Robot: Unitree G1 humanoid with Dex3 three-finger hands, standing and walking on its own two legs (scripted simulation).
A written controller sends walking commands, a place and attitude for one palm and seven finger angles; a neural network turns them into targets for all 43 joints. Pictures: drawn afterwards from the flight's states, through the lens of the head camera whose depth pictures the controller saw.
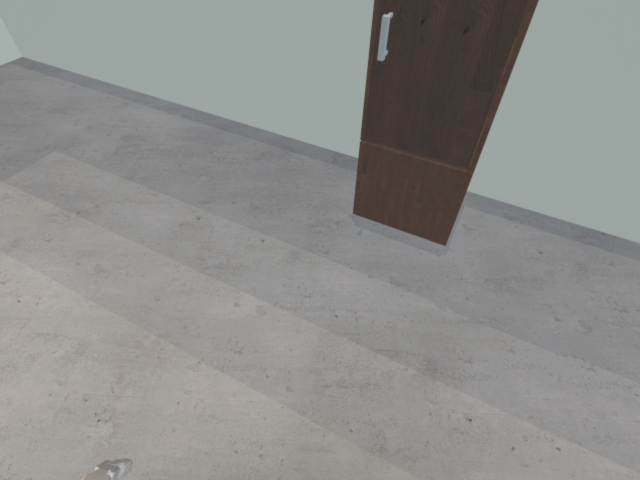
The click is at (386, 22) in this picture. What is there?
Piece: cupboard door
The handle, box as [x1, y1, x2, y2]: [377, 12, 392, 60]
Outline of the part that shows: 392,12 386,15 384,14 382,16 377,56 378,60 383,60 384,56 387,53 385,47 389,18 392,16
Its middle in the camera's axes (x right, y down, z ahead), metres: +0.19 -0.61 +1.16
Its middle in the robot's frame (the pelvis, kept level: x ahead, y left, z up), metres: +1.29 -0.13 +0.04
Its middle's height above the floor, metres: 0.81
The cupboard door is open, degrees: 0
